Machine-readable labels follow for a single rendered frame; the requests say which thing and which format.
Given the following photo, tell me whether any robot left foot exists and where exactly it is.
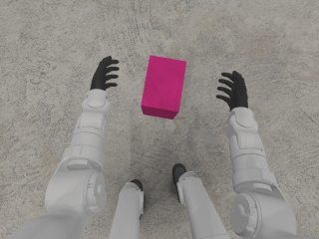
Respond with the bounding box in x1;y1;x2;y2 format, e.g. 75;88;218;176
131;179;143;220

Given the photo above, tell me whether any left robot hand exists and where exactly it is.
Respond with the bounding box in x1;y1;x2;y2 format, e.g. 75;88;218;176
90;56;120;91

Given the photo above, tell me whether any carton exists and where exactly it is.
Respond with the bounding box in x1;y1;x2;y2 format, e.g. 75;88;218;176
141;55;186;120

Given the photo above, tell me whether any right robot hand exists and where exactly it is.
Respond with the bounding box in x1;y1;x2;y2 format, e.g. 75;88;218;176
216;71;248;112

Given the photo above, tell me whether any right robot thigh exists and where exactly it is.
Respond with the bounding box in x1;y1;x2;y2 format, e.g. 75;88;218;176
176;176;231;239

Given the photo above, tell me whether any robot right upper arm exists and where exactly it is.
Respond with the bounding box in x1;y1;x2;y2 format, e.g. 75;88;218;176
229;191;319;239

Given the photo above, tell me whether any robot left upper arm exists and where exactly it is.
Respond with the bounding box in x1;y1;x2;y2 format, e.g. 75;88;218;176
7;169;107;239

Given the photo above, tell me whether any robot left forearm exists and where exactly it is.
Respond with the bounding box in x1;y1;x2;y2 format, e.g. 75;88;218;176
45;89;111;210

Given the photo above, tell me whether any robot right forearm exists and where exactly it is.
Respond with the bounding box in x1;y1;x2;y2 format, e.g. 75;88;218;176
225;107;297;231

